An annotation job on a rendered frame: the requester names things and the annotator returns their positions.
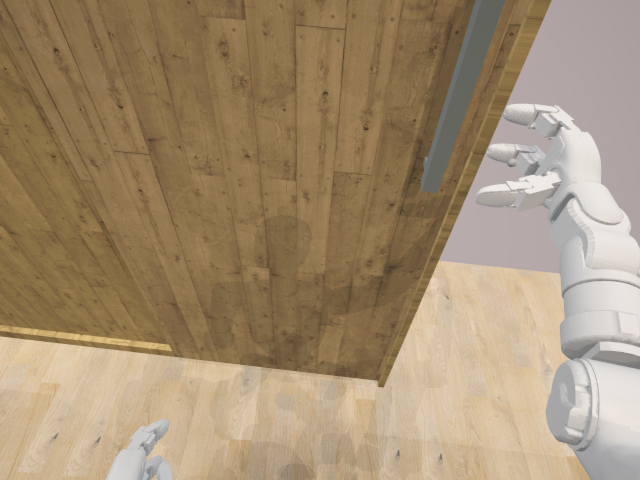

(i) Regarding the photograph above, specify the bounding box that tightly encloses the right robot hand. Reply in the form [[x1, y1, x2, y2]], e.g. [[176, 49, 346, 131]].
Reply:
[[475, 104, 601, 212]]

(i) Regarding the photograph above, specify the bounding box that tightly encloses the wardrobe door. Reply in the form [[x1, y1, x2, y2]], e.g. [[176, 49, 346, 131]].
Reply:
[[0, 28, 169, 345], [0, 0, 531, 381]]

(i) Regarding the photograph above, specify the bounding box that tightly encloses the left robot hand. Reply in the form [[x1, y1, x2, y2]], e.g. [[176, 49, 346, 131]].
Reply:
[[106, 419, 178, 480]]

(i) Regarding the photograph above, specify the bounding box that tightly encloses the robot right upper arm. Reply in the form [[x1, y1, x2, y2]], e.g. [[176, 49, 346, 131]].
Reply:
[[546, 358, 640, 480]]

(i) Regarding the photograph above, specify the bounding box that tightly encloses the right robot forearm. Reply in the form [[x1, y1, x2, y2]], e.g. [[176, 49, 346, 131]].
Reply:
[[548, 181, 640, 369]]

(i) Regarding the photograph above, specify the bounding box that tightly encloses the handle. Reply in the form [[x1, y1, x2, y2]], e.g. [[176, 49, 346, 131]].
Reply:
[[420, 0, 506, 193]]

